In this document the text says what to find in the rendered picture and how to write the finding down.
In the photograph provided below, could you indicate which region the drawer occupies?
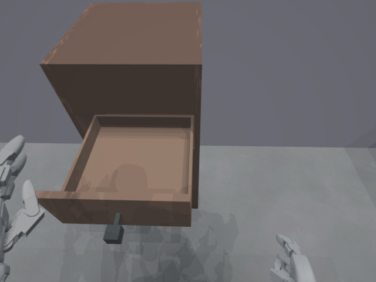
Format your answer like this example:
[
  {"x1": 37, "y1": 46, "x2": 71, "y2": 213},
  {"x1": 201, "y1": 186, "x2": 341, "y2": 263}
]
[{"x1": 36, "y1": 115, "x2": 194, "y2": 227}]

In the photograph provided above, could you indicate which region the right robot hand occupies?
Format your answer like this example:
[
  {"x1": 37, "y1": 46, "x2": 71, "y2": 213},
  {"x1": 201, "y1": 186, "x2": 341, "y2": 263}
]
[{"x1": 271, "y1": 233, "x2": 316, "y2": 282}]

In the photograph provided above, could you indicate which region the cabinet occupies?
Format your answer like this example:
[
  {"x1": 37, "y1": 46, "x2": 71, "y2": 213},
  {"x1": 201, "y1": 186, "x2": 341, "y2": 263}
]
[{"x1": 40, "y1": 2, "x2": 202, "y2": 209}]

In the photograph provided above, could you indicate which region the left robot hand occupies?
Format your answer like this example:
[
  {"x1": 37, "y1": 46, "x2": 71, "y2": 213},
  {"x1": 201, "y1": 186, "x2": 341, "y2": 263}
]
[{"x1": 0, "y1": 135, "x2": 45, "y2": 263}]

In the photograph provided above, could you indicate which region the handle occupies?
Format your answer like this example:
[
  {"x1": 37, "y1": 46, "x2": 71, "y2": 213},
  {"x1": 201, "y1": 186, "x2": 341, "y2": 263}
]
[{"x1": 103, "y1": 213, "x2": 124, "y2": 244}]

